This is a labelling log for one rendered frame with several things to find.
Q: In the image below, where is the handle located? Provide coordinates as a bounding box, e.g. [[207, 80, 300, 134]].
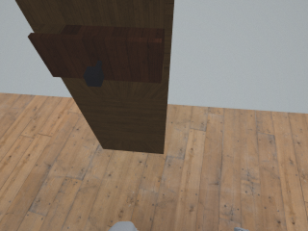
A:
[[83, 61, 105, 88]]

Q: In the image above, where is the drawer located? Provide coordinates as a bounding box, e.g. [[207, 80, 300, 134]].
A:
[[28, 24, 165, 84]]

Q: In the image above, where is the left robot thigh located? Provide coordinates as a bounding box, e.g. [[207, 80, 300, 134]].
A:
[[108, 221, 139, 231]]

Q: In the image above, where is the cabinet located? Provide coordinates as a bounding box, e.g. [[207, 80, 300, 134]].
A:
[[15, 0, 174, 154]]

